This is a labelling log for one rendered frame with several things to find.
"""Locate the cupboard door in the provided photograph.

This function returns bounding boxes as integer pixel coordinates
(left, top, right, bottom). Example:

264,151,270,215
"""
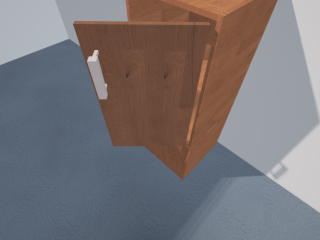
73,21,210,147

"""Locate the handle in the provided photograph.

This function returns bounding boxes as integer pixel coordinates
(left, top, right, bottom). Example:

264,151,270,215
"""
87,50,108,100

